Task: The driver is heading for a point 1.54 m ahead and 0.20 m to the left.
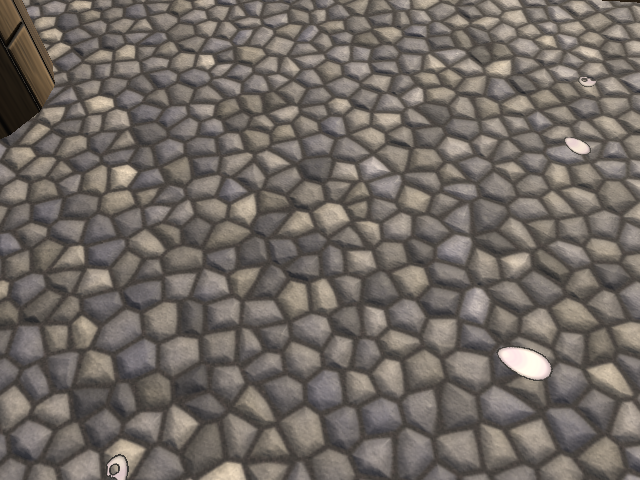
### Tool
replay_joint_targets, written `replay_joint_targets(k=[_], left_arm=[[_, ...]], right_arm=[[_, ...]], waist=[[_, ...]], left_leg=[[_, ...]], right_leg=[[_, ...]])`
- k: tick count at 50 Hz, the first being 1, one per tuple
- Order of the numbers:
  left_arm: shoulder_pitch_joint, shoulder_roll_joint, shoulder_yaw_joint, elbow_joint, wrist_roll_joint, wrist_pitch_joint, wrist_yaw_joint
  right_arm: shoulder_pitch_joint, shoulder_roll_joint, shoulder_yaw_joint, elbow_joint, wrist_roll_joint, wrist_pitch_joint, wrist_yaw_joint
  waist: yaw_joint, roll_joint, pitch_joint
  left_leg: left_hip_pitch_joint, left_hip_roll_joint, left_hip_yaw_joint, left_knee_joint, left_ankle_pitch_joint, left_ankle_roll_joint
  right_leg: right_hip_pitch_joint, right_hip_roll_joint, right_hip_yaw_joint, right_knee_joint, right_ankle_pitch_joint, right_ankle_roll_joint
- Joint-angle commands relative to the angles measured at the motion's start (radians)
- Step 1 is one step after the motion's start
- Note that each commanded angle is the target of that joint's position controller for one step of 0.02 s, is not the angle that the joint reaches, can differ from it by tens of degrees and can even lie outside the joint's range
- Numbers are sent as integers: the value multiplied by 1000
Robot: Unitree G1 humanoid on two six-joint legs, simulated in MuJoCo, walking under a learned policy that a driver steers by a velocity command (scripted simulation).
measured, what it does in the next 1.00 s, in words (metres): walks ahead: left foot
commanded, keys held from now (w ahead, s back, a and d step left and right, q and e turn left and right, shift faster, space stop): no key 0.98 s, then w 0.02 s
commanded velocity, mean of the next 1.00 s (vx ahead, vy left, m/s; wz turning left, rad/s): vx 0.02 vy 0.00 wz -0.09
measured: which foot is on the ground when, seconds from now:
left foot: up 0.00-0.20, down 0.22-1.00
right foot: down 0.00-1.00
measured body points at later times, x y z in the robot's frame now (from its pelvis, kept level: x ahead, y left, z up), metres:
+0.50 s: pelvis +0.08 +0.05 +0.00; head +0.09 +0.05 +0.45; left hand +0.22 +0.30 -0.12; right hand +0.19 -0.22 -0.12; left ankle +0.08 +0.18 -0.74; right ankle +0.07 -0.06 -0.74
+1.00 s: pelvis +0.08 +0.06 +0.00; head +0.09 +0.06 +0.45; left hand +0.20 +0.31 -0.13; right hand +0.16 -0.21 -0.13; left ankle +0.08 +0.18 -0.74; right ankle +0.07 -0.06 -0.74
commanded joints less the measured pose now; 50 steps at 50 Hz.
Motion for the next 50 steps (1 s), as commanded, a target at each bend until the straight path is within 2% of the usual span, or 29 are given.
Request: replay_joint_targets(k=[1, 5, 8, 10, 11, 12, 13, 14, 15, 16, 17, 19, 22, 26, 35, 49, 50], left_arm=[[-10, 142, 31, -70, -2, -2, 19], [-24, 126, 17, -70, 7, 15, 26], [-10, 110, 4, -60, 13, 19, 20], [-17, 84, -13, -55, 4, 22, 17], [17, 65, -21, -46, 3, 18, 17], [51, 45, -28, -46, 18, 10, 17], [124, 33, -25, -42, 16, -1, 10], [81, 59, -23, -45, 22, -3, 9], [35, 80, -16, -48, 17, 1, 8], [-3, 71, -15, -50, 16, 11, 9], [-7, 80, -12, -51, 16, 23, 8], [1, 67, -14, -47, 9, 30, 6], [2, 56, -15, -38, 7, 20, 7], [4, 47, -15, -24, 5, 13, 9], [11, 50, -13, 13, 2, 12, 21], [8, 43, -13, 117, -2, 12, 32], [25, 36, -15, 136, -2, 13, 33]], right_arm=[[127, -67, -16, -18, 0, 15, -10], [62, -69, -12, -38, 9, 22, -4], [54, -70, -10, -42, 12, 8, 7], [94, -51, -6, -29, 9, -6, 20], [104, -66, -6, -27, -3, -12, 25], [123, -129, -15, -35, -19, -15, 24], [69, -169, -22, -33, -23, -9, 22], [53, -92, -9, -30, -16, -6, 25], [45, -65, -2, -33, -12, -7, 30], [56, -75, -4, -29, -10, -7, 33], [53, -85, -5, -34, -8, -12, 36], [78, -84, -4, -26, -8, -18, 33], [99, -64, 1, -23, -1, -13, 27], [94, -60, 2, -23, 0, -4, 25], [84, -49, 7, 6, 1, 0, 31], [107, -43, 10, 102, 2, 2, 24], [127, -35, 12, 118, 2, 3, 23]], waist=[[-37, -102, -244], [-8, -140, -188], [5, -154, -167], [-34, -137, -165], [-35, -111, -165], [-11, -10, -186], [73, 169, -175], [44, 192, -186], [21, 163, -168], [4, 138, -154], [-5, 109, -123], [-12, 65, -106], [-28, 14, -116], [-32, -28, -121], [-27, -32, -100], [-26, -24, -64], [-27, -26, -83]], left_leg=[[99, 4, 12, -77, 92, -15], [149, 7, 13, -230, 136, -13], [216, -7, 27, -360, 97, 1], [336, -27, 54, -579, 205, 29], [419, 3, 22, -668, 334, 52], [496, 129, -91, -671, 539, 99], [498, 211, -165, -642, 655, 193], [424, 216, -188, -666, 514, 230], [399, 154, -142, -665, 399, 193], [375, 105, -99, -654, 313, 150], [362, 77, -63, -646, 268, 125], [361, 38, -15, -612, 257, 95], [401, 20, 6, -572, 317, 92], [424, 10, 12, -554, 342, 96], [423, -6, 19, -572, 322, 90], [418, -19, 27, -617, 262, 88], [424, -29, 37, -626, 165, 90]], right_leg=[[133, -261, 207, -97, 343, -166], [93, -245, 230, -126, 24, -137], [116, -256, 262, -88, 16, -132], [117, -238, 258, -26, 69, -96], [96, -209, 249, -1, 54, -52], [54, -150, 191, 90, -36, 4], [-1, -51, 77, 128, -237, 48], [70, -81, 51, 106, -235, 77], [111, -83, 49, 91, -177, 82], [135, -83, 48, 83, -113, 78], [125, -89, 67, 76, -70, 66], [132, -104, 91, 58, -18, 41], [123, -114, 106, 56, 28, 33], [129, -118, 112, 56, 55, 41], [162, -126, 117, 51, 67, 50], [185, -119, 102, 19, 25, 63], [192, -108, 91, 11, -74, 61]])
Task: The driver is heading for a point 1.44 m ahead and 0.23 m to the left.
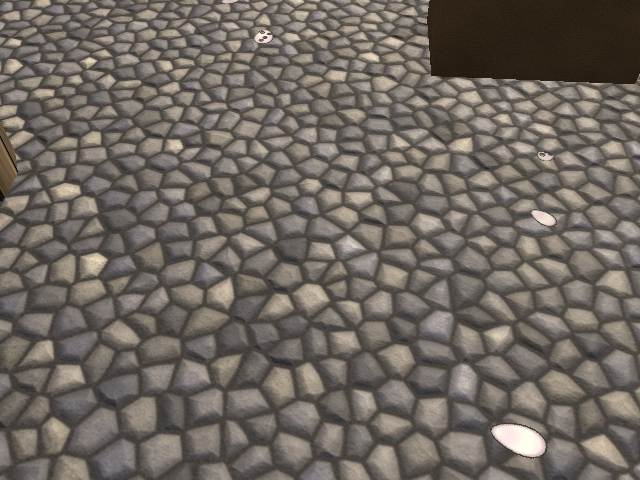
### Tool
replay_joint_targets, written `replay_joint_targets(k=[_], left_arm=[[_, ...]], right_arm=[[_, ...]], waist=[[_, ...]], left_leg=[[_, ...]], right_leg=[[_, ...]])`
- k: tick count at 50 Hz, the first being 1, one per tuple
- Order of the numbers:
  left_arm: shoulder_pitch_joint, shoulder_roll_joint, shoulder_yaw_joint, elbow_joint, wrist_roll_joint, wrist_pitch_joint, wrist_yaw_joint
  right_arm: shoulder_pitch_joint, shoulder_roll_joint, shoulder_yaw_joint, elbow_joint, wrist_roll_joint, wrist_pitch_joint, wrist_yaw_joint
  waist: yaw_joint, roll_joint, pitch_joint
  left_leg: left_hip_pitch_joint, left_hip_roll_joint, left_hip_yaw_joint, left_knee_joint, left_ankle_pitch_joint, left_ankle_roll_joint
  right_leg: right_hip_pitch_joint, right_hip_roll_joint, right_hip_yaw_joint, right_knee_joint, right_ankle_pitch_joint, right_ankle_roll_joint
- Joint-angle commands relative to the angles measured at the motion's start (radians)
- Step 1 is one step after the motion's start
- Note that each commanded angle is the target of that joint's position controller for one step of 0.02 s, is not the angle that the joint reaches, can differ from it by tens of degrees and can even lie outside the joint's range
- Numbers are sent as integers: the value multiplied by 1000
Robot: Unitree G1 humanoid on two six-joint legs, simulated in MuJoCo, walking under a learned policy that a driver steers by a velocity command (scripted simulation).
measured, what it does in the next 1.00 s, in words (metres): walks ahead: left foot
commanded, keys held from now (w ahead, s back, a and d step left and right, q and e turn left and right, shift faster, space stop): w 1.00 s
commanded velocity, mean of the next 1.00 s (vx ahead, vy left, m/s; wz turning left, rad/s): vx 0.39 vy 0.00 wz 0.00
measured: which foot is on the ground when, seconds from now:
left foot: down 0.00-0.26, up 0.28-0.66, down 0.68-1.00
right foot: down 0.00-0.70, up 0.72-1.00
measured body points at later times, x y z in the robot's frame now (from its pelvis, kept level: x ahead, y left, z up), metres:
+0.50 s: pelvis +0.13 -0.02 +0.01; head +0.15 -0.04 +0.46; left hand +0.07 +0.23 -0.13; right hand +0.30 -0.28 -0.10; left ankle +0.23 +0.13 -0.67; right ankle +0.02 -0.12 -0.73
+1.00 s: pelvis +0.40 +0.04 +0.01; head +0.41 +0.04 +0.46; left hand +0.55 +0.31 -0.10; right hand +0.41 -0.23 -0.12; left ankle +0.39 +0.12 -0.73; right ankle +0.54 -0.14 -0.66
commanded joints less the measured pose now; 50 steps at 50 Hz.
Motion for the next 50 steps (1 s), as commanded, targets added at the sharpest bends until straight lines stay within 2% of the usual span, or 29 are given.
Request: replay_joint_targets(k=[1, 3, 4, 7, 8, 10, 12, 13, 14, 15, 16, 18, 20, 25, 27, 30, 32, 33, 34, 35, 36, 37, 38, 39, 40, 41, 43, 46, 50], left_arm=[[16, 112, 26, -10, -6, -7, 6], [22, 122, 30, -6, -19, -16, 7], [13, 115, 28, -11, -25, -31, 6], [-57, 66, 18, -36, -35, -87, -12], [-77, 75, 20, -41, -34, -97, -17], [-14, 71, 21, -17, -37, -109, -29], [156, 103, 41, 68, -36, -108, -31], [282, 167, 62, 103, -32, -107, -25], [378, 276, 88, 118, -29, -110, -35], [341, 199, 61, 104, -11, -120, -39], [290, 142, 43, 87, -6, -127, -40], [237, 127, 31, 66, -11, -123, -45], [252, 94, 14, 75, -9, -106, -41], [269, 157, 17, 73, -6, -91, -9], [303, 177, 22, 84, -13, -96, -7], [301, 178, 27, 95, -27, -98, -7], [276, 198, 36, 88, -20, -90, -8], [264, 204, 38, 84, -13, -81, -9], [258, 191, 33, 76, -6, -71, -8], [279, 150, 16, 52, 14, -69, -8], [424, -8, -23, 55, -2, -91, -20], [353, 102, -1, 60, -28, -116, -27], [239, 161, 17, 21, -52, -130, -31], [180, 164, 17, 6, -48, -136, -24], [159, 157, 24, 3, -33, -133, -16], [183, 141, 26, 7, -26, -120, -14], [203, 104, 23, 9, -23, -96, -11], [94, 113, 27, -36, -10, -82, -7], [-44, 102, 23, -78, -4, -96, -17]], right_arm=[[27, -109, -24, -15, 6, -7, -5], [34, -122, -28, -13, 20, -11, -11], [56, -127, -28, -10, 27, -23, -12], [146, -200, -51, 24, 32, -56, -7], [142, -205, -53, 20, 29, -58, -5], [74, -193, -48, -2, 33, -57, 4], [-11, -164, -39, -32, 37, -47, 10], [-56, -108, -23, -60, 34, -55, 11], [-63, -86, -18, -102, 37, -77, 7], [-63, -133, -30, -101, 48, -90, 8], [-26, -136, -30, -88, 60, -97, 18], [-35, -126, -30, -82, 46, -102, 29], [-61, -104, -30, -91, 32, -97, 44], [-248, -39, 3, -167, 25, -86, 57], [-291, -57, 3, -186, 33, -83, 59], [-308, -99, -6, -208, 38, -82, 65], [-237, -139, -25, -197, 35, -84, 66], [-136, -167, -42, -170, 34, -81, 62], [30, -199, -63, -120, 37, -75, 54], [203, -264, -79, -84, 25, -68, 43], [243, -306, -81, -59, 10, -68, 56], [203, -211, -57, -65, 19, -72, 59], [110, -175, -46, -77, 23, -78, 58], [31, -162, -41, -92, 16, -84, 59], [-15, -145, -37, -96, 3, -90, 64], [-37, -121, -30, -94, -8, -95, 66], [-30, -111, -27, -78, 1, -101, 69], [20, -152, -36, -51, 2, -103, 52], [91, -173, -39, -27, 11, -89, 29]], waist=[[1, -1, -37], [1, 21, 47], [-9, 32, 87], [-32, 164, 108], [-33, 158, 120], [18, 163, 99], [98, 127, 46], [141, -38, 14], [159, -286, -17], [132, -206, 8], [92, -131, 32], [65, -64, 40], [56, -81, 31], [85, -73, 83], [91, -94, 95], [58, -98, 103], [3, -113, 29], [-54, -124, -46], [-131, -114, -144], [-174, 10, -281], [-77, 312, -431], [-105, 219, -347], [-87, 155, -178], [-55, 49, -109], [-21, 26, -70], [16, 49, -70], [40, 69, -56], [29, 49, 2], [-13, 37, 19]], left_leg=[[-13, 19, -27, -92, -85, 31], [-78, 38, -79, -120, -379, 81], [-82, 72, -136, -149, -453, 112], [29, 286, -453, -316, -508, 235], [6, 324, -504, -347, -464, 258], [-57, 293, -418, -325, -352, 225], [-225, 160, -216, -205, -184, 133], [-352, 54, -65, 51, -56, 66], [-521, -38, 32, 348, -110, 20], [-640, -10, -52, 547, -249, 28], [-688, 34, -89, 628, -188, 54], [-717, 96, -59, 612, -40, 71], [-653, 120, -22, 539, 44, 54], [-484, 73, 63, 181, 259, -4], [-397, 47, 73, 87, 323, 0], [-372, 46, 36, 8, 334, 42], [-267, 15, 49, 4, 286, 78], [-134, -15, 70, 14, 255, 101], [82, -24, 77, 13, 252, 128], [390, 170, -152, 35, 193, 186], [632, 396, -684, -158, -122, 344], [555, 369, -773, -272, -246, 309], [402, 346, -611, -284, -193, 266], [243, 311, -483, -307, -56, 248], [121, 275, -386, -326, 66, 237], [52, 242, -316, -352, 121, 229], [-18, 221, -247, -400, 148, 244], [-38, 220, -192, -449, 166, 259], [14, 187, -106, -451, 245, 224]], right_leg=[[-8, -28, 26, -87, -41, -41], [-109, -16, 16, -74, -355, -66], [-165, -22, 18, -57, -389, -73], [-291, -11, -92, 144, -149, -50], [-287, -34, -87, 168, -122, -57], [-149, -45, -103, 61, -133, -83], [193, -30, -91, -91, 10, -85], [323, -156, 145, -201, -94, -137], [445, -355, 514, -335, -110, -262], [447, -410, 590, -340, -45, -304], [445, -388, 493, -321, 15, -280], [421, -340, 325, -341, 147, -224], [363, -284, 191, -363, 312, -189], [157, -215, 30, -439, 352, -178], [126, -231, 20, -469, 320, -177], [214, -280, 8, -441, 398, -156], [287, -293, -16, -325, 686, -129], [292, -275, -39, -193, 860, -112], [223, -232, -68, 7, 903, -86], [-12, -174, -94, 331, 582, -62], [-341, 25, -53, 677, -209, -11], [-446, -20, 48, 800, -251, -32], [-514, -72, 15, 815, -165, -48], [-468, -125, -5, 769, -64, -53], [-418, -160, -13, 713, -6, -50], [-355, -188, -4, 681, 26, -51], [-321, -203, -14, 618, 35, -40], [-423, -220, -27, 480, 142, -7], [-457, -196, -54, 223, 366, 14]])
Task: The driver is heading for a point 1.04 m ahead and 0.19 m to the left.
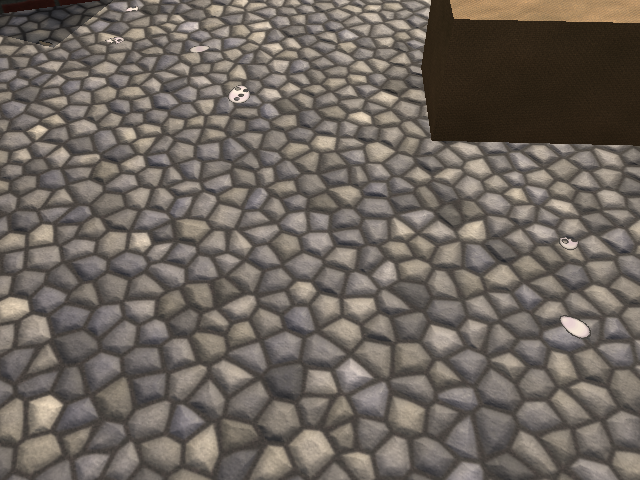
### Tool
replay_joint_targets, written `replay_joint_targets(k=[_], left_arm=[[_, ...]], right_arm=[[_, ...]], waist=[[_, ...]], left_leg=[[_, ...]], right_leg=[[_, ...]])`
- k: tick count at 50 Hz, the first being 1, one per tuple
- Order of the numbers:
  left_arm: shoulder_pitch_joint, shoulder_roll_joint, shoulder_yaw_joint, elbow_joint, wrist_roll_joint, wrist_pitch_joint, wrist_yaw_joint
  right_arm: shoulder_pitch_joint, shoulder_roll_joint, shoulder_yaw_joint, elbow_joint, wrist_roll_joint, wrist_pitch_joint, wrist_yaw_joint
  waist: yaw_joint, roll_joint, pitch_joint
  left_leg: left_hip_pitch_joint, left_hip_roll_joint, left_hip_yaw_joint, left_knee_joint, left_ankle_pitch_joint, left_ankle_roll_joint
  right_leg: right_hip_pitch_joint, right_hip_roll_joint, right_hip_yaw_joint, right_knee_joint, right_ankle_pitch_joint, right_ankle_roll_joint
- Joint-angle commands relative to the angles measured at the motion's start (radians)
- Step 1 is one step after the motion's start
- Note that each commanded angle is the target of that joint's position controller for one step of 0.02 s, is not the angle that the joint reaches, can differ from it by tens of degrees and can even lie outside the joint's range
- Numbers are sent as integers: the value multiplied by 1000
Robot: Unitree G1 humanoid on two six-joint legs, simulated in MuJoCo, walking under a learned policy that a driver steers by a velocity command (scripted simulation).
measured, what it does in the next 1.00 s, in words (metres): walks ahead, turning left: right foot, then left foot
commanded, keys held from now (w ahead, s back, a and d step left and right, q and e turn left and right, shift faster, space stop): w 0.32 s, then w+q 0.68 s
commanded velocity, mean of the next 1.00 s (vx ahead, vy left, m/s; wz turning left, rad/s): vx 0.50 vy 0.00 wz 0.27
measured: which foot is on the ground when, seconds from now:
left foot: down 0.00-0.26, up 0.28-0.78, down 0.80-1.00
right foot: up 0.00-0.22, down 0.24-0.82, up 0.84-1.00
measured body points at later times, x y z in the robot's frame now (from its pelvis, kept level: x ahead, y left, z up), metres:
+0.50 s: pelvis +0.29 -0.07 +0.00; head +0.31 -0.08 +0.45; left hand +0.33 +0.20 -0.13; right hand +0.40 -0.35 -0.13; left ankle +0.35 +0.10 -0.67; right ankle +0.29 -0.16 -0.75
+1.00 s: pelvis +0.56 +0.02 -0.01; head +0.59 +0.05 +0.44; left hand +0.62 +0.33 -0.12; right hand +0.74 -0.21 -0.12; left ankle +0.57 +0.09 -0.75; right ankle +0.63 -0.15 -0.66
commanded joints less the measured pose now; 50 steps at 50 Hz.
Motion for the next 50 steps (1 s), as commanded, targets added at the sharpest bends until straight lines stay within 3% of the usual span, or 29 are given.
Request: replay_joint_targets(k=[1, 5, 8, 10, 11, 12, 13, 14, 15, 16, 17, 18, 20, 22, 25, 29, 34, 37, 38, 39, 40, 41, 42, 43, 44, 45, 46, 47, 50], left_arm=[[-53, 32, 2, -60, 1, -15, -8], [-182, 26, -11, -104, -11, -23, -28], [-232, 43, -12, -141, -15, -32, -48], [-186, 73, -2, -138, -17, -37, -55], [-102, 100, 12, -118, -16, -39, -54], [65, 149, 38, -66, -13, -39, -47], [263, 229, 60, -27, 0, -36, -36], [311, 280, 71, 1, -2, -27, -42], [295, 173, 41, -11, -8, -27, -43], [210, 137, 28, -27, -7, -28, -39], [130, 117, 21, -44, -1, -29, -37], [82, 88, 15, -49, 6, -32, -38], [55, 61, 9, -40, 17, -43, -41], [64, 78, 15, -21, 17, -53, -38], [91, 100, 23, 2, 23, -53, -22], [98, 115, 22, 8, 17, -47, -6], [189, 140, 32, 47, -1, -13, 3], [161, 173, 43, 33, -7, 14, 13], [150, 187, 47, 25, -7, 23, 19], [136, 194, 49, 18, -6, 32, 24], [127, 188, 44, 5, -7, 34, 28], [197, 93, 15, -35, 21, 14, 18], [202, 40, -10, -63, 13, -32, -1], [77, 121, 11, -91, -27, -67, -18], [27, 123, 9, -111, -42, -83, -22], [25, 116, 12, -102, -22, -85, -14], [38, 131, 23, -95, -1, -75, -8], [55, 130, 27, -96, 6, -60, -8], [42, 94, 23, -117, 20, -31, -3]], right_arm=[[-34, -160, -30, -59, 9, -11, -18], [53, -169, -31, -19, 19, 3, -21], [82, -179, -37, 0, 20, 23, -24], [64, -194, -43, -3, 21, 33, -27], [41, -200, -44, -9, 21, 39, -27], [34, -177, -34, -16, 16, 43, -28], [41, -138, -14, -48, -5, 39, -30], [168, -5, 21, -48, 1, 15, -17], [96, -121, -3, -40, 26, -7, -14], [-1, -170, -18, -73, 50, -22, -11], [-42, -162, -17, -78, 50, -24, -17], [-61, -151, -23, -77, 37, -17, -21], [-19, -112, -24, -64, 36, 12, -22], [-23, -85, -22, -70, 37, 35, -24], [-90, -86, -27, -101, 28, 41, -25], [-206, -64, -19, -143, 20, 32, -4], [-347, -48, -7, -228, 22, 31, 27], [-327, -79, -22, -261, 26, 34, 47], [-272, -101, -35, -258, 26, 38, 48], [-153, -139, -58, -234, 29, 41, 46], [12, -202, -93, -195, 31, 44, 31], [104, -314, -125, -178, 30, 53, 8], [80, -317, -113, -207, 28, 43, 10], [78, -239, -90, -209, 17, 35, 12], [27, -200, -80, -213, 17, 28, 10], [-45, -171, -71, -227, 19, 24, 11], [-99, -138, -61, -245, 14, 22, 9], [-123, -130, -56, -259, 7, 23, 6], [-104, -166, -66, -261, 13, 19, -11]], waist=[[20, 70, 51], [-28, 70, 73], [-26, 82, 77], [13, 110, 43], [66, 122, -10], [140, 110, -117], [203, 4, -283], [129, -268, -399], [173, -158, -352], [159, -118, -206], [127, -34, -130], [102, -8, -72], [56, -43, -49], [42, -37, -14], [51, -16, 20], [86, -12, 48], [135, 7, 87], [90, -32, 43], [53, -56, -2], [-15, -58, -67], [-99, -21, -151], [-68, 196, -258], [-23, 254, -388], [-75, 158, -321], [-52, 110, -197], [0, 26, -115], [38, 32, -78], [64, 53, -66], [77, 65, -42]], left_leg=[[-79, 262, -150, -148, 94, 129], [25, 287, -133, -113, 105, 123], [143, 338, -150, -46, 174, 112], [185, 353, -153, 24, 328, 93], [182, 331, -129, 123, 503, 76], [119, 276, -87, 313, 585, 48], [-96, 213, -39, 633, 332, 12], [-504, 25, -55, 955, -360, -50], [-618, 68, -186, 1065, -432, -32], [-677, 118, -167, 1073, -342, -16], [-639, 170, -142, 1033, -247, -19], [-603, 199, -140, 978, -188, -27], [-506, 230, -155, 927, -131, -36], [-521, 231, -163, 892, -91, -51], [-606, 219, -189, 772, 50, -69], [-565, 199, -110, 534, 245, -67], [-644, 183, -48, 403, 182, -34], [-554, 124, 23, 387, 37, 11], [-465, 86, 53, 396, -15, 31], [-309, 44, 70, 375, -23, 59], [-41, 33, 21, 311, 29, 101], [331, 271, -387, 305, 0, 227], [515, 435, -892, 117, -126, 372], [485, 409, -801, 69, -134, 311], [348, 372, -648, 66, -74, 269], [184, 327, -536, 57, 23, 237], [65, 293, -458, 38, 116, 219], [-12, 271, -430, 15, 158, 216], [-117, 236, -350, -17, 268, 222]], right_leg=[[33, 11, -17, -175, 169, 13], [39, 45, -40, -311, 185, 9], [21, 61, -37, -371, 81, -20], [110, 88, -55, -396, -1, -48], [239, 121, -85, -418, -15, -70], [475, 132, -92, -417, 7, -105], [799, -57, 119, -374, 41, -177], [1119, -257, 591, -488, -182, -328], [1088, -234, 639, -564, -292, -293], [958, -203, 487, -586, -244, -250], [814, -173, 367, -614, -136, -230], [700, -141, 281, -650, -64, -220], [587, -103, 171, -712, -12, -204], [537, -99, 86, -751, 50, -207], [554, -92, -11, -775, 120, -199], [563, -58, -143, -796, 139, -159], [768, -124, -194, -727, 239, -148], [836, -145, -233, -586, 592, -117], [838, -141, -246, -489, 755, -105], [804, -122, -262, -323, 835, -87], [661, -79, -277, -84, 717, -50], [270, 36, -274, 284, 108, 7], [-2, 211, -55, 516, -533, 28], [-116, 147, 55, 545, -480, -1], [-136, 102, 39, 480, -391, -23], [-82, 60, 32, 381, -325, -21], [-4, 32, 30, 305, -286, -12], [54, 21, 33, 272, -264, -1], [81, 32, 3, 136, -185, 49]])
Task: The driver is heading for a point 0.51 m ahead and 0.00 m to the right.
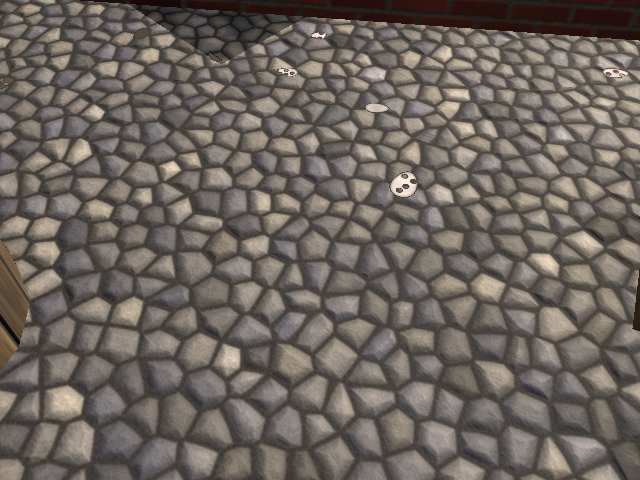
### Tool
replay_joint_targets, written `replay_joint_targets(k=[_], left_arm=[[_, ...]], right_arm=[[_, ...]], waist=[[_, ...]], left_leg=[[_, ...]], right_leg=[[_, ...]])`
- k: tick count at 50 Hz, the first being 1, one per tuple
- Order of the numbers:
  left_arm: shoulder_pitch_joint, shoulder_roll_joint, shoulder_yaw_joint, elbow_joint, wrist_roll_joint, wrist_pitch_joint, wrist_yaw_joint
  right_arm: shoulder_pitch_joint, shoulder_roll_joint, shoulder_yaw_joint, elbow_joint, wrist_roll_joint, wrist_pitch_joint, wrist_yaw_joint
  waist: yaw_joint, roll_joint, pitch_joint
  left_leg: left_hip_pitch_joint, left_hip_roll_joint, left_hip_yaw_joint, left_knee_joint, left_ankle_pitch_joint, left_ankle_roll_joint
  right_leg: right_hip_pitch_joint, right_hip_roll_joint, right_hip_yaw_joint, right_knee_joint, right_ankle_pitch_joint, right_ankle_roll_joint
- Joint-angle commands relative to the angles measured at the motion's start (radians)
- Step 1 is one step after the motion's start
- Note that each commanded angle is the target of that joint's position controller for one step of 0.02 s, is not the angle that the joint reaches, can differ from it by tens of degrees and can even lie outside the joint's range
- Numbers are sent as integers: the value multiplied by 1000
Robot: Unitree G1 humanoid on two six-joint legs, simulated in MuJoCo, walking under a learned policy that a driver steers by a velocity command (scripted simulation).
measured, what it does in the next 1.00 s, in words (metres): walks ahead: right foot, then left foot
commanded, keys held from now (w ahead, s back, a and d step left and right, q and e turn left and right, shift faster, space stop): w+q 0.12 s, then w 0.34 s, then no key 0.54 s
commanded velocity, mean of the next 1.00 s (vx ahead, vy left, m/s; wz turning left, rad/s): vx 0.34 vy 0.00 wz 0.20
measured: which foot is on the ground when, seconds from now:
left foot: down 0.00-0.32, up 0.34-0.72, down 0.74-1.00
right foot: up 0.00-0.28, down 0.30-0.76, up 0.78-1.00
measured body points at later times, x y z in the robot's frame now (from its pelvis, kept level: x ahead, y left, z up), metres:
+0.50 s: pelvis +0.29 -0.05 +0.00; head +0.32 -0.06 +0.45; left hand +0.32 +0.23 -0.11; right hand +0.46 -0.30 -0.11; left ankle +0.27 +0.09 -0.67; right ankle +0.32 -0.14 -0.74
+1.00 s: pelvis +0.44 +0.01 -0.01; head +0.46 +0.02 +0.44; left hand +0.49 +0.29 -0.14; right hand +0.63 -0.21 -0.12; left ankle +0.50 +0.12 -0.74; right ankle +0.47 -0.14 -0.73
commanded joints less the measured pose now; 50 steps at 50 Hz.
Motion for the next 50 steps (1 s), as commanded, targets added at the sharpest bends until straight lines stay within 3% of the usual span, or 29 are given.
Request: replay_joint_targets(k=[1, 5, 9, 12, 13, 14, 15, 16, 17, 18, 19, 20, 22, 23, 25, 28, 32, 34, 36, 37, 38, 39, 40, 41, 42, 43, 44, 47, 50], left_arm=[[8, 76, 23, -66, 13, 10, 8], [-138, 42, 8, -113, 5, 2, -1], [-202, 65, 9, -143, -9, -13, -23], [-178, 94, 19, -146, -7, -28, -35], [-130, 104, 24, -136, -6, -32, -34], [-35, 130, 39, -109, 1, -36, -29], [112, 173, 52, -91, 15, -39, -23], [256, 259, 79, -56, 23, -28, -23], [293, 199, 67, -28, -9, -20, -34], [238, 132, 47, -39, -23, -15, -32], [171, 109, 36, -55, -13, -5, -29], [125, 89, 26, -57, -4, 1, -30], [94, 64, 14, -56, 7, -2, -29], [99, 67, 15, -50, 2, -4, -29], [102, 98, 20, -36, 0, -8, -26], [109, 124, 27, -17, -5, 8, -13], [180, 129, 23, 23, -17, 32, -4], [177, 136, 24, 33, -21, 43, -2], [146, 134, 23, 35, -26, 52, 2], [171, 116, 17, 39, -18, 49, 2], [207, 72, -1, 22, 12, 38, 0], [340, -8, -32, 50, 10, 37, -5], [312, 60, -18, 62, -5, 51, -9], [252, 96, -6, 47, -16, 67, -7], [203, 92, -3, 44, -16, 87, 3], [175, 91, 0, 38, -9, 107, 13], [179, 82, 1, 41, -6, 124, 21], [218, 40, -7, 75, 1, 137, 31], [210, 30, -8, 91, 18, 135, 24]], right_arm=[[-23, -164, -41, -81, 3, -20, -22], [35, -170, -44, -71, 12, -7, -38], [97, -153, -38, -42, 15, -1, -41], [110, -151, -37, -29, 6, 6, -45], [99, -153, -37, -30, 5, 9, -45], [86, -135, -30, -36, 4, 10, -43], [73, -102, -13, -55, -6, 8, -39], [211, -47, 5, -57, 13, -5, -38], [222, -76, 8, -51, 20, -14, -38], [118, -151, -11, -62, 29, -17, -35], [29, -152, -9, -84, 21, -17, -34], [-22, -140, -9, -99, 5, -20, -31], [-1, -110, -10, -93, 0, -17, -27], [14, -90, -6, -87, 2, -14, -26], [-16, -67, 2, -100, -8, -11, -31], [-75, -30, 18, -112, -15, -17, -30], [-174, -39, 16, -129, -8, -19, -16], [-193, -60, 8, -139, -12, -22, -8], [-122, -83, -4, -114, -23, -26, -7], [-72, -124, -17, -98, -32, -29, -14], [-4, -191, -28, -99, -49, -28, -23], [14, -146, -10, -92, -58, -13, -27], [29, -74, 8, -80, -32, 1, -20], [-15, -68, 13, -74, -18, 7, -14], [-70, -70, 15, -76, -18, 11, -12], [-132, -79, 15, -82, -21, 15, -13], [-183, -92, 11, -84, -29, 21, -15], [-225, -88, 8, -71, -39, 31, -25], [-215, -59, 17, -40, -22, 36, -30]], waist=[[35, 54, -64], [-25, 94, -50], [-59, 115, -45], [-39, 141, -40], [-10, 154, -51], [37, 145, -105], [106, 94, -237], [92, -156, -394], [101, -261, -384], [116, -140, -223], [104, -56, -130], [80, -23, -53], [34, -63, -39], [26, -77, -47], [18, -66, -33], [30, -57, -68], [74, -71, -93], [65, -78, -93], [13, -62, -117], [1, -25, -152], [4, 88, -263], [28, 266, -395], [0, 226, -411], [3, 174, -319], [14, 117, -253], [32, 107, -192], [58, 138, -165], [78, 171, -166], [87, 143, -153]], left_leg=[[35, 246, -246, -190, 288, 184], [4, 185, -200, -165, 180, 118], [94, 234, -263, -111, 103, 100], [198, 286, -326, -36, 172, 86], [212, 282, -326, 5, 256, 75], [207, 236, -298, 108, 380, 53], [106, 184, -246, 334, 326, 20], [-243, 37, -129, 700, 10, -66], [-435, 21, -152, 850, -419, -78], [-522, 78, -172, 918, -360, -72], [-517, 124, -122, 902, -280, -69], [-500, 158, -94, 834, -222, -70], [-406, 206, -77, 738, -158, -74], [-387, 212, -62, 706, -149, -80], [-382, 211, -32, 608, -120, -108], [-286, 186, 10, 386, 48, -128], [-201, 136, 16, 195, 226, -120], [-182, 129, 2, 140, 190, -97], [-65, 111, 13, 38, 239, -65], [56, 139, -5, 2, 428, -37], [291, 298, -144, 101, 860, 34], [483, 499, -350, 120, 1021, 215], [439, 488, -397, 83, 868, 233], [361, 445, -362, 46, 666, 194], [265, 414, -332, 8, 503, 157], [152, 391, -300, -36, 376, 134], [47, 361, -261, -75, 272, 111], [-87, 297, -162, -113, 128, 91], [-146, 250, -119, -108, -189, 31]], right_leg=[[-57, -5, -12, -141, 125, 44], [12, 58, -21, -450, 376, 54], [38, 75, -8, -572, 426, 29], [55, 77, -10, -610, 307, -18], [114, 89, -31, -635, 277, -40], [253, 97, -45, -662, 287, -73], [501, -19, 63, -615, 316, -138], [887, -226, 454, -637, 169, -304], [932, -298, 719, -778, -58, -335], [814, -271, 624, -800, -184, -289], [676, -230, 493, -818, -137, -256], [549, -189, 402, -852, -40, -249], [436, -129, 291, -893, 112, -232], [418, -117, 251, -908, 169, -237], [391, -115, 161, -908, 495, -253], [374, -65, 13, -873, 774, -218], [437, -61, -10, -831, 716, -187], [477, -86, 18, -780, 684, -174], [482, -69, 24, -678, 646, -140], [453, -20, 4, -585, 612, -103], [314, 46, -35, -401, 359, -53], [142, 107, -33, -165, -210, 7], [109, 90, 23, -79, -409, 30], [55, 66, 28, -41, -398, 41], [42, 45, 19, -54, -356, 49], [67, 29, 15, -107, -307, 57], [139, 20, 8, -176, -256, 64], [320, 50, -44, -349, -74, 59], [450, 68, -73, -547, 135, 21]])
